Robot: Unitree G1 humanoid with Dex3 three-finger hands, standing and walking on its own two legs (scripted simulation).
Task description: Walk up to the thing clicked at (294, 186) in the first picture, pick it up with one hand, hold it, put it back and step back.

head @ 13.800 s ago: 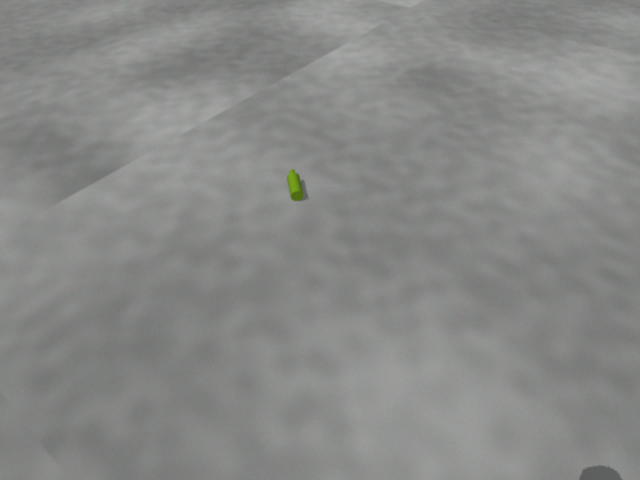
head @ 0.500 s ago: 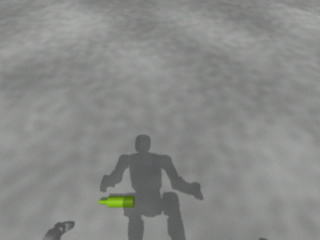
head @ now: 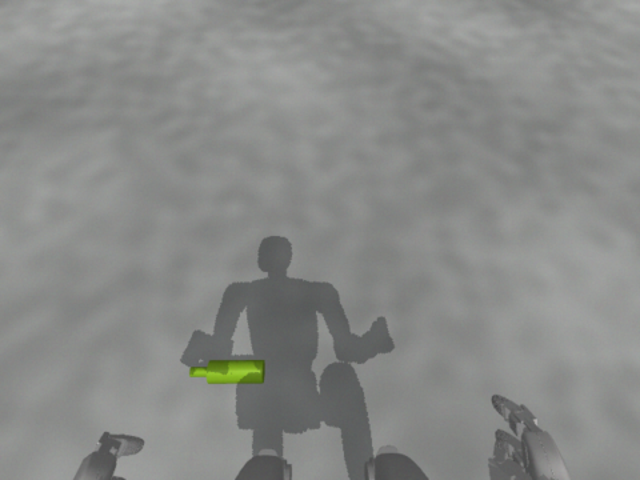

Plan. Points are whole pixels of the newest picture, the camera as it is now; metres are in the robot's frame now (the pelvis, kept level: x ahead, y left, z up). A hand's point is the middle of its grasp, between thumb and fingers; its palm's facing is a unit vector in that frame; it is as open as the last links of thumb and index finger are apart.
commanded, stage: rise first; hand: left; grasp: from above
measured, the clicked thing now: (227, 371) +0.43 +0.25 -0.66
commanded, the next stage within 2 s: none
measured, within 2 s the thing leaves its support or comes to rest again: neither
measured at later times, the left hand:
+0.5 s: hand (167, 445) +0.22 +0.27 -0.31, palm faces -0.44 -0.52 -0.74, open 14.0 cm
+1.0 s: hand (186, 404) +0.31 +0.29 -0.45, palm faces -0.49 -0.14 -0.86, open 14.0 cm
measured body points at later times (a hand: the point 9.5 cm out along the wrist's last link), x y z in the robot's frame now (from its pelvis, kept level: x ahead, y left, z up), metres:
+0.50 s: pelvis -0.05 -0.01 -0.17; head +0.14 +0.00 +0.24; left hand +0.24 +0.30 -0.27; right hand +0.16 -0.28 -0.29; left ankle +0.00 +0.11 -0.65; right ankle +0.01 -0.13 -0.65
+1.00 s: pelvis -0.09 +0.00 -0.30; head +0.12 +0.04 +0.09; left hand +0.33 +0.30 -0.40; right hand -0.01 -0.29 -0.42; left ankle +0.00 +0.11 -0.65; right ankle +0.01 -0.13 -0.65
